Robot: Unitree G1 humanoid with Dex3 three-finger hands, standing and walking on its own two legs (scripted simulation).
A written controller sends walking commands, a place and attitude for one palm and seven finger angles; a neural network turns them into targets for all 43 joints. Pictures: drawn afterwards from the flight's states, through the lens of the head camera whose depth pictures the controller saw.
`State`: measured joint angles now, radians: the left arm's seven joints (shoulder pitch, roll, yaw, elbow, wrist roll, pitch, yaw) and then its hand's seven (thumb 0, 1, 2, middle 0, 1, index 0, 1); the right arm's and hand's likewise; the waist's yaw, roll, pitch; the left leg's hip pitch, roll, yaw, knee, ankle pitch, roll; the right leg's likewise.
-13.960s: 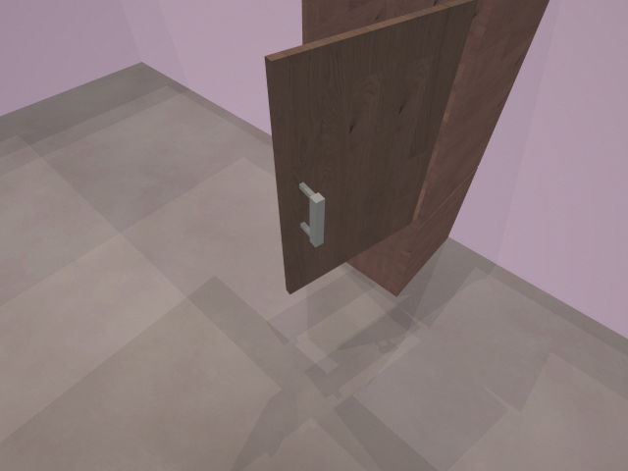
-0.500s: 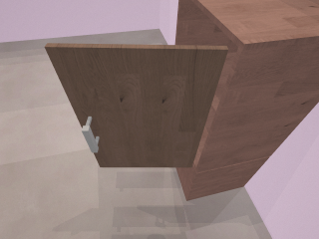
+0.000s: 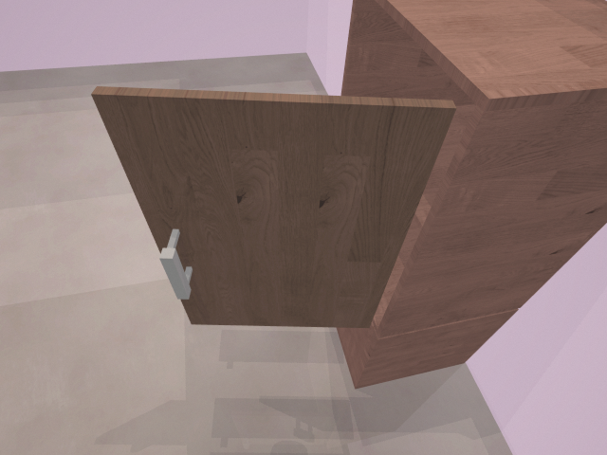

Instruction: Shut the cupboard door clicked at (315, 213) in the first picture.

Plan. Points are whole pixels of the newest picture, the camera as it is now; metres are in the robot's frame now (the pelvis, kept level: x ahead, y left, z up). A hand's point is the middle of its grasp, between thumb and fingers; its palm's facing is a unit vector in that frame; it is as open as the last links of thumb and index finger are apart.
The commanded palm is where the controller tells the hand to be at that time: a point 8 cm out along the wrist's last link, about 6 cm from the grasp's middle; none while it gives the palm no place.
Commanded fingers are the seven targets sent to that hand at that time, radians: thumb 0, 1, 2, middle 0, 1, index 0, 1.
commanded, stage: raise the hand and make a fist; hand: left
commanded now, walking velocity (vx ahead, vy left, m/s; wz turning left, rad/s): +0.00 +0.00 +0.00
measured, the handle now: (179, 265) +0.41 +0.25 -0.06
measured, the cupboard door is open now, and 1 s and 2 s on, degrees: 77 77 77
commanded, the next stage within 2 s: bring the fist close to the handle in 1.90 s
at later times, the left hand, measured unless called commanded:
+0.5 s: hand out of the picture +0.11 +0.17 -0.07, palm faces +0.16 -0.99 -0.05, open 5.7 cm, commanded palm +0.11 +0.21 -0.07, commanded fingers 0.00 0.90 0.90 -0.68 -0.82 -0.68 -0.82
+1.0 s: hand (166, 442) +0.15 +0.19 -0.07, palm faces +0.07 -1.00 -0.02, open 3.5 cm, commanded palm +0.12 +0.24 -0.06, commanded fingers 0.00 0.90 0.90 -1.13 -1.32 -1.13 -1.32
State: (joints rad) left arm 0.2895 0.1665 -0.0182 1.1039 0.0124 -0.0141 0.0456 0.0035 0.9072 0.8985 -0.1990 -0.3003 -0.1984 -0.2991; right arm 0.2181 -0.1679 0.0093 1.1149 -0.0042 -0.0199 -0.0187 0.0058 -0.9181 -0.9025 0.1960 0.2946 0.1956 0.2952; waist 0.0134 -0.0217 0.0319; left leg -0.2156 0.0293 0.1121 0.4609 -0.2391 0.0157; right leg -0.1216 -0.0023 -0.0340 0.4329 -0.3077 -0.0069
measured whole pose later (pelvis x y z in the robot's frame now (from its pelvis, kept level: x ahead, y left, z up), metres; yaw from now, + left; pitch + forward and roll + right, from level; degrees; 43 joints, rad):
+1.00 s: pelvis -0.06 +0.00 -0.11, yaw +3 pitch +17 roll -3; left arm 0.43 0.22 0.11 -0.04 -0.27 -0.45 -0.22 0.02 0.90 0.90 -0.96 -1.13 -0.96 -1.13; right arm 0.25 -0.25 -0.04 0.55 0.02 -0.19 -0.05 0.01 -0.90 -0.90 0.20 0.30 0.20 0.30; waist 0.00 0.03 -0.16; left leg -1.08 0.05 0.01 1.26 -0.48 0.02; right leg -0.94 0.00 -0.08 1.25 -0.60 -0.02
